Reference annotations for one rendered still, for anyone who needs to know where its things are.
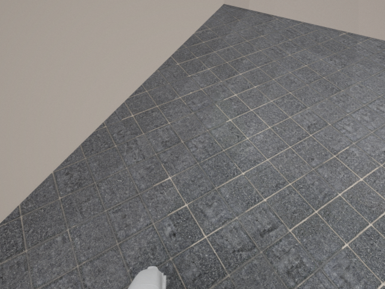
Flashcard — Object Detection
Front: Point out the robot left thigh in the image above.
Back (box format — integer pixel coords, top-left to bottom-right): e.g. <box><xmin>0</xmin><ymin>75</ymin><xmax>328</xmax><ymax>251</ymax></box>
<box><xmin>128</xmin><ymin>269</ymin><xmax>167</xmax><ymax>289</ymax></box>

